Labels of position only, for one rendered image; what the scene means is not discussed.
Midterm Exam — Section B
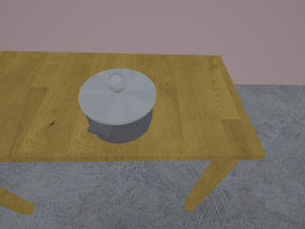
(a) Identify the knob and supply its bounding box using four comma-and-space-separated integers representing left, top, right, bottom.
107, 73, 127, 93

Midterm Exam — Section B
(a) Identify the lid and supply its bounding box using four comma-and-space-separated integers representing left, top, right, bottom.
78, 69, 156, 125

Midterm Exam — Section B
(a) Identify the pot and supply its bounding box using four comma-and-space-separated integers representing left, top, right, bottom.
86, 108, 153, 144

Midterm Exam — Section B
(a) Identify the table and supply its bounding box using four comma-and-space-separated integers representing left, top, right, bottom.
0, 51, 266, 215

